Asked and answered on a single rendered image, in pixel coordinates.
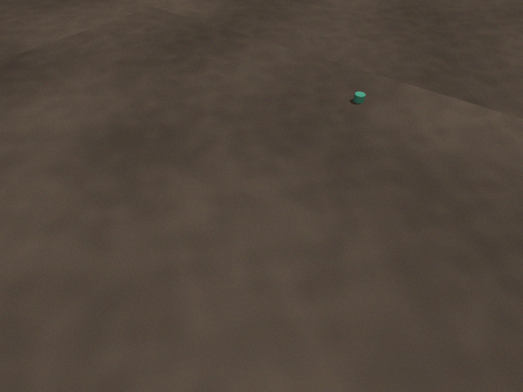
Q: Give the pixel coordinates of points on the tin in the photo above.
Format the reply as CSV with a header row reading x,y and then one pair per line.
x,y
359,97

